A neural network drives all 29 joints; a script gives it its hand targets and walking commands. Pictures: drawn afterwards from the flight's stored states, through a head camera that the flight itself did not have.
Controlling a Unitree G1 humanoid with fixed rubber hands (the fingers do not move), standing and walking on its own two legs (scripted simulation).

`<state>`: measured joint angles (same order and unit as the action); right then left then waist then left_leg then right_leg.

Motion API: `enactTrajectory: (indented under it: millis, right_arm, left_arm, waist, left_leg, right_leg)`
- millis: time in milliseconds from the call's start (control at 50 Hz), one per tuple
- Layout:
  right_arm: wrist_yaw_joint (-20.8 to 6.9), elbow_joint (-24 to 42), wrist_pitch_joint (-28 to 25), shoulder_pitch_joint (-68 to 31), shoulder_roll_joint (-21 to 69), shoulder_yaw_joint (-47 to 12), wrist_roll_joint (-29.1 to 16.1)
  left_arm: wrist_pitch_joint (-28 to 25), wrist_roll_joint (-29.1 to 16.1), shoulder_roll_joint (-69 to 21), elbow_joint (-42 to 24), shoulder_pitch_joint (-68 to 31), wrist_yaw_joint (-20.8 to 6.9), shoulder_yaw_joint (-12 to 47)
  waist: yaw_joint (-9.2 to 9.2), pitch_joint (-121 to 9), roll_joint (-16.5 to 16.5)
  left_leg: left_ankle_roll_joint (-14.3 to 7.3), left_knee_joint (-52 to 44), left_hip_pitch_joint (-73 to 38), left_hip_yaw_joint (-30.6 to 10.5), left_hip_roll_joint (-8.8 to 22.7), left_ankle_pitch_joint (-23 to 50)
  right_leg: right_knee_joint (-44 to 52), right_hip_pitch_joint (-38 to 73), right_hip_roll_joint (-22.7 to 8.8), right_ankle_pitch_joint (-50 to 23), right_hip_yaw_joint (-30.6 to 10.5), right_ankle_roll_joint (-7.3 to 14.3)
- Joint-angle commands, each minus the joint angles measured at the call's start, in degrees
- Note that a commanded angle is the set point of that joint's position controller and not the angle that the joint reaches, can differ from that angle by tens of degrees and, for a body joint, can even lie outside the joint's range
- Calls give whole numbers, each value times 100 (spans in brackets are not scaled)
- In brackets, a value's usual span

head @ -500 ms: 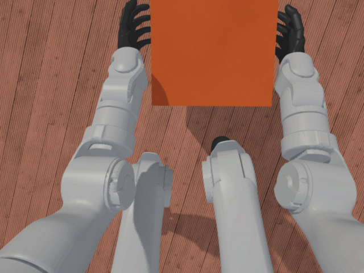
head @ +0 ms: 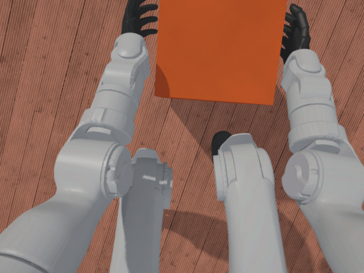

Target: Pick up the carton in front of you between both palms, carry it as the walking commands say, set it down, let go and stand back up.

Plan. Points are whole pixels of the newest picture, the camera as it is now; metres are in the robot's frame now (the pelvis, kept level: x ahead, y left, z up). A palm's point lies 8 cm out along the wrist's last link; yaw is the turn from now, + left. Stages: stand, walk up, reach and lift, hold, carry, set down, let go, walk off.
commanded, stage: set down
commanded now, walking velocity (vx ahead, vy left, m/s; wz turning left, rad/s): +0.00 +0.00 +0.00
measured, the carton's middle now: (209, 55) +0.48 -0.12 -0.25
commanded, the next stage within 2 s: none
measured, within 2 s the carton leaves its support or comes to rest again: rests again in 0.14 s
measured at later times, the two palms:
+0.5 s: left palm (132, 37) +0.52 +0.04 -0.18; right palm (287, 52) +0.46 -0.26 -0.19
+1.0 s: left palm (122, 45) +0.52 +0.06 -0.21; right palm (312, 56) +0.45 -0.32 -0.21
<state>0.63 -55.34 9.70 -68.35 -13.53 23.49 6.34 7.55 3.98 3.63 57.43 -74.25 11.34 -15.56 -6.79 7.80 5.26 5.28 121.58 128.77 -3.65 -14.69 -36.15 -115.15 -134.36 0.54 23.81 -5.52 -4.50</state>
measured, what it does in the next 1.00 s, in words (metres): stands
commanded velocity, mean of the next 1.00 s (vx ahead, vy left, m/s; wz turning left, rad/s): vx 0.00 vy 0.00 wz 0.00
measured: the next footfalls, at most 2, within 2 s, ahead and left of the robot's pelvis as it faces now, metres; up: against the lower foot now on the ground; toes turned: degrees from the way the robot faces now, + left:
none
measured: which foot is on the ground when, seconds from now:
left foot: down 0.00-1.00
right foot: down 0.00-1.00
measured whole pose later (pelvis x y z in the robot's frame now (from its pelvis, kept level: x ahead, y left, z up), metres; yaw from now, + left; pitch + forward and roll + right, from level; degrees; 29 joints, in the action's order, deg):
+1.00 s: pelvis -0.01 -0.01 -0.02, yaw +0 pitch +37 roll +1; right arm 0.4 -66.1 -3.8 -72.3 -26.2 14.0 -13.6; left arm 2.8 -9.1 15.7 56.1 -75.5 8.2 0.2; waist -5.8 20.9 2.0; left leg 4.5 125.4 126.8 -2.5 -8.2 -36.1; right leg -118.9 -133.1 -2.4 23.2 -2.2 -0.6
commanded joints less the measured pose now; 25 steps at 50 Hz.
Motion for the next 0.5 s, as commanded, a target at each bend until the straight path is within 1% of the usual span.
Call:
enactTrajectory:
  millis: [0,200,220,300,480]
  right_arm:
    - [-1343,617,-358,-3541,3820,-1767,-465]
    - [-1189,271,-612,-3470,3468,-1789,-657]
    - [-1150,162,-625,-3402,3385,-1734,-611]
    - [-1072,-46,-680,-3240,3161,-1623,-568]
    - [-972,-575,-739,-3066,2523,-1300,-441]
  left_arm:
    - [-150,-308,-4779,-202,-2788,-1381,1812]
    - [-321,-355,-4397,1,-2743,-1404,1780]
    - [-334,-332,-4337,69,-2740,-1402,1756]
    - [-388,-321,-4057,232,-2708,-1416,1680]
    - [-410,-144,-3271,741,-2560,-1429,1273]
  waist:
    - [-609,-5595,349]
    - [-596,-5246,316]
    - [-618,-5130,333]
    - [-597,-4797,460]
    - [-493,-3965,406]
  left_leg:
    - [-302,-1313,-1323,611,166,1173]
    - [-339,-1116,-1176,566,212,1324]
    - [-329,-1090,-1103,571,216,1291]
    - [-344,-1084,-984,560,230,1090]
    - [-410,-1084,-788,514,291,578]
  right_leg:
    - [338,3749,300,-1546,949,405]
    - [214,3683,257,-1712,861,447]
    - [213,3681,243,-1707,843,451]
    - [221,3479,234,-1481,797,501]
    - [278,3036,200,-794,709,612]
